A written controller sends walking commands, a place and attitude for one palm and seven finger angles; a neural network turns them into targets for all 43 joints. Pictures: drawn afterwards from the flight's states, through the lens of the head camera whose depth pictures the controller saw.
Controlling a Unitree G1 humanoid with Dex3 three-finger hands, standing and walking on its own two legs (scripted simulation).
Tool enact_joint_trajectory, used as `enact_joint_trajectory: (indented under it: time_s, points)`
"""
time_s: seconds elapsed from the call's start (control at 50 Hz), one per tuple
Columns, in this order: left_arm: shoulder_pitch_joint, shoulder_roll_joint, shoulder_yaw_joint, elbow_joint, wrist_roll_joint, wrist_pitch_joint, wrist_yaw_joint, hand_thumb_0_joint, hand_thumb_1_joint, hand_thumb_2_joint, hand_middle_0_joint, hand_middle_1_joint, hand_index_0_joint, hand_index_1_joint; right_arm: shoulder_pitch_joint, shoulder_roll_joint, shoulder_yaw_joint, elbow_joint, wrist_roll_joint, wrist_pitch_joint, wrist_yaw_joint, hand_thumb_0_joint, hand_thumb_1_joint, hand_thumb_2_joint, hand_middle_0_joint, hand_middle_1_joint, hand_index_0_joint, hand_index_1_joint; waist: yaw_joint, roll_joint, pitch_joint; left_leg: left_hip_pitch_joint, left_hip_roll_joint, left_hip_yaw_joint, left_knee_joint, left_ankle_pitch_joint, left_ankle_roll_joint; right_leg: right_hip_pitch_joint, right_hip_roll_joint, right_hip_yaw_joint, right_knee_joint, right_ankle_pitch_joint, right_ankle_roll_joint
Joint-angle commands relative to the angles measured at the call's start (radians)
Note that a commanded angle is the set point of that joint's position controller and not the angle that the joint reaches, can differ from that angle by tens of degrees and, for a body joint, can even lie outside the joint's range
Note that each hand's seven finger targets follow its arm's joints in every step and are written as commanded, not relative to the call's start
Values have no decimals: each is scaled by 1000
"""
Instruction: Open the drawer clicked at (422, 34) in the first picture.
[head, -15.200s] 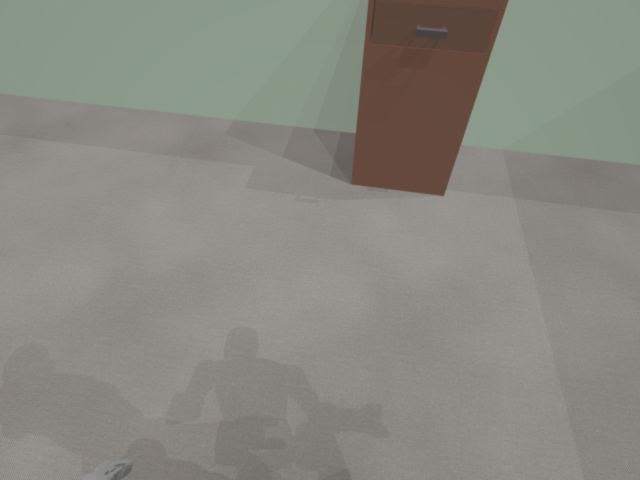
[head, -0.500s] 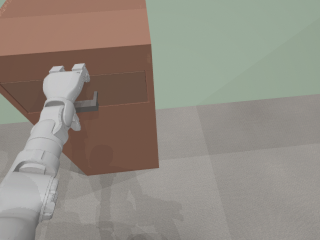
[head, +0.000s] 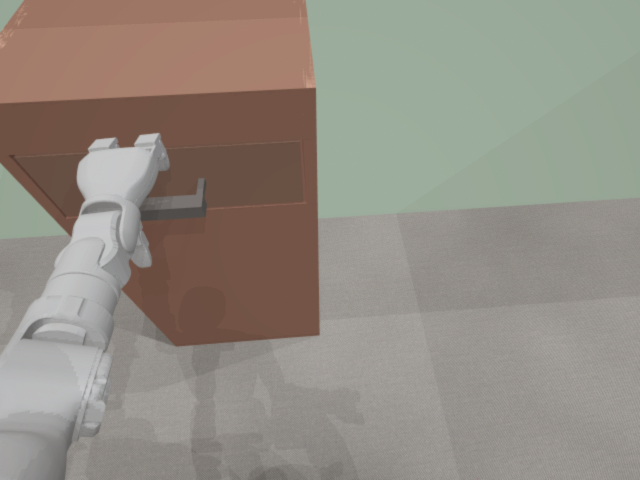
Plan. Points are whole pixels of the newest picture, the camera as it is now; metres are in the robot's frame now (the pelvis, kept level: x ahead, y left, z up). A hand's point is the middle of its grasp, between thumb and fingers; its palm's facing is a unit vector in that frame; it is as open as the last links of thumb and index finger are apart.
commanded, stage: move the hooked fingers above the handle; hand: left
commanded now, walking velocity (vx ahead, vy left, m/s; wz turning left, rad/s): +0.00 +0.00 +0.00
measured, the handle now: (171, 196) +0.52 +0.23 +0.00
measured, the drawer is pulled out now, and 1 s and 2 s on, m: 0.00 0.00 0.00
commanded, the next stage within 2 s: none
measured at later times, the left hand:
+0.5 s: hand (139, 206) +0.46 +0.24 +0.06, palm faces -0.06 +0.00 -1.00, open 13.8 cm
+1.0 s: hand (142, 218) +0.44 +0.24 +0.05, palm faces -0.16 -0.02 -0.99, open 13.8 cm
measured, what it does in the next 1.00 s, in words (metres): stands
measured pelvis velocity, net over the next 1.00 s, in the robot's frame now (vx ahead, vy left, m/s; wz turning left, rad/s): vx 0.01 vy -0.01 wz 0.02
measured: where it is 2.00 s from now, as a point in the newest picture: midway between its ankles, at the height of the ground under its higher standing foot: outside the picture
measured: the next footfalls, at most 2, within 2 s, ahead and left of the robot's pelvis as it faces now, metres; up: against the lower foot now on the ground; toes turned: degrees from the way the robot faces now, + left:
none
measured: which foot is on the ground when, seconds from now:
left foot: down 0.00-1.00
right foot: down 0.00-1.00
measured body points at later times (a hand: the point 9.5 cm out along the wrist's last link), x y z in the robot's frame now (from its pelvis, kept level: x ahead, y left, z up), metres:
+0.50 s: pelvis +0.01 +0.00 +0.00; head +0.08 -0.03 +0.45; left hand +0.45 +0.24 +0.11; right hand +0.06 -0.27 -0.14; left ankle +0.00 +0.12 -0.72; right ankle -0.01 -0.13 -0.72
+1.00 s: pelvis +0.01 -0.01 +0.00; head +0.08 -0.03 +0.45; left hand +0.45 +0.23 +0.11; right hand +0.07 -0.29 -0.13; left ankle +0.00 +0.12 -0.72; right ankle -0.01 -0.13 -0.72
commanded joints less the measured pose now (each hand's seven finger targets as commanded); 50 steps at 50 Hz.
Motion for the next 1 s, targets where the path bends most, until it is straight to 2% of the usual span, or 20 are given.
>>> enact_joint_trajectory:
  time_s: [0.0,0.06,0.14,0.2,0.24,0.28,0.32,0.4,0.42,0.5,0.54,0.6,0.68,0.72,0.74,0.8,0.86,0.88,0.9,0.98]
  points:
    - [-392,228,32,-204,-22,-25,-17,0,-500,300,-300,-1200,-300,-1200,103,-148,-56,-72,4,-11,-22,0,-900,-900,200,300,200,300,-17,-30,-393,265,-47,6,-46,362,42,187,56,-18,-70,354,-40]
    - [-413,199,9,-299,-37,-84,-42,0,-500,300,-300,-1200,-300,-1200,103,-143,-61,-76,2,-12,-27,0,-900,-900,200,300,200,300,-22,-3,-387,303,-47,-2,-42,379,44,164,58,-16,-73,351,-40]
    - [-401,255,73,-339,-27,-138,-11,0,-500,300,-300,-1200,-300,-1200,114,-139,-65,-61,-3,-9,-27,0,-900,-900,200,300,200,300,-10,22,-379,311,-46,-15,-27,428,40,133,63,-22,-54,351,-46]
    - [-410,295,119,-326,-12,-125,43,0,-500,300,-300,-1200,-300,-1200,117,-136,-63,-52,-5,-10,-17,0,-900,-900,200,300,200,300,6,43,-384,287,-48,-16,-23,440,35,128,64,-29,-37,348,-51]
    - [-383,288,125,-298,-2,-91,74,0,-500,300,-300,-1200,-300,-1200,112,-133,-63,-50,-7,-8,-9,0,-900,-900,200,300,200,300,18,64,-405,287,-48,-11,-19,471,29,134,66,-35,-23,369,-54]
    - [-335,305,153,-280,-5,-54,89,0,-500,300,-300,-1200,-300,-1200,109,-138,-64,-51,-10,-6,-1,0,-900,-900,200,300,200,300,33,38,-453,287,-47,-4,-14,515,29,181,67,-34,-18,413,-53]
    - [-310,265,117,-277,-8,-16,82,0,-500,300,-300,-1200,-300,-1200,107,-136,-66,-57,-6,-5,7,0,-900,-900,200,300,200,300,37,39,-473,296,-44,3,-20,529,28,201,65,-34,-21,441,-49]
    - [-280,177,30,-268,-35,24,14,0,-500,300,-300,-1200,-300,-1200,90,-146,-68,-70,7,2,3,0,-900,-900,200,300,200,300,4,-63,-410,280,-45,13,-42,464,42,228,61,-28,-63,445,-37]
    - [-291,192,34,-298,-38,15,-4,0,-500,300,-300,-1200,-300,-1200,85,-149,-68,-72,8,4,-1,0,-900,-900,200,300,200,300,2,-63,-405,290,-45,11,-48,457,44,233,60,-26,-67,446,-37]
    - [-346,149,-14,-413,-52,-54,-49,0,-500,300,-300,-1200,-300,-1200,74,-137,-68,-81,5,3,-17,0,-900,-900,200,300,200,300,-13,-30,-380,345,-48,-4,-53,455,49,203,59,-21,-81,412,-37]
    - [-347,158,-2,-410,-44,-83,-40,0,-500,300,-300,-1200,-300,-1200,68,-131,-64,-79,4,2,-23,0,-900,-900,200,300,200,300,-10,-8,-343,343,-51,-7,-52,424,46,170,59,-23,-81,372,-41]
    - [-391,229,62,-400,-24,-104,12,0,-500,300,-300,-1200,-300,-1200,69,-127,-57,-67,2,-2,-22,0,-900,-900,200,300,200,300,4,23,-330,313,-55,-12,-54,389,40,158,57,-24,-66,335,-49]
    - [-350,339,166,-293,1,-46,85,0,-500,300,-300,-1200,-300,-1200,50,-127,-45,-65,-1,-4,-23,0,-900,-900,200,300,200,300,38,3,-352,227,-65,8,-58,347,33,214,53,-20,-54,332,-49]
    - [-337,329,139,-222,7,4,92,0,-500,300,-300,-1200,-300,-1200,38,-127,-40,-64,5,-5,-23,0,-900,-900,200,300,200,300,33,-19,-332,198,-64,20,-63,311,32,214,51,-18,-60,324,-44]
    - [-353,325,121,-221,8,20,85,0,-500,300,-300,-1200,-300,-1200,40,-130,-38,-67,5,-7,-23,0,-900,-900,200,300,200,300,32,-2,-357,198,-64,26,-66,314,31,230,48,-15,-62,338,-42]
    - [-332,272,68,-183,-8,42,27,0,-500,300,-300,-1200,-300,-1200,60,-139,-46,-74,9,-7,-26,0,-900,-900,200,300,200,300,10,-39,-405,227,-60,32,-60,351,39,269,45,-10,-69,411,-34]
    - [-323,164,-22,-245,-52,0,-62,0,-500,300,-300,-1200,-300,-1200,67,-143,-57,-83,13,-8,-33,0,-900,-900,200,300,200,300,-22,-75,-401,274,-60,25,-54,370,48,264,45,-7,-86,450,-26]
    - [-347,98,-77,-278,-71,-27,-90,0,-500,300,-300,-1200,-300,-1200,68,-140,-58,-86,11,-11,-35,0,-900,-900,200,300,200,300,-45,-91,-372,285,-60,17,-52,367,51,244,46,-8,-98,440,-25]
    - [-349,87,-87,-298,-84,-56,-111,0,-500,300,-300,-1200,-300,-1200,71,-142,-60,-78,10,-14,-39,0,-900,-900,200,300,200,300,-48,-76,-329,294,-59,12,-53,349,53,205,48,-10,-105,407,-26]
    - [-455,201,-3,-416,-69,-170,-98,0,-500,300,-300,-1200,-300,-1200,92,-139,-61,-61,0,-15,-51,0,-900,-900,200,300,200,300,-41,-20,-317,303,-62,-11,-39,335,51,148,48,-5,-88,340,-38]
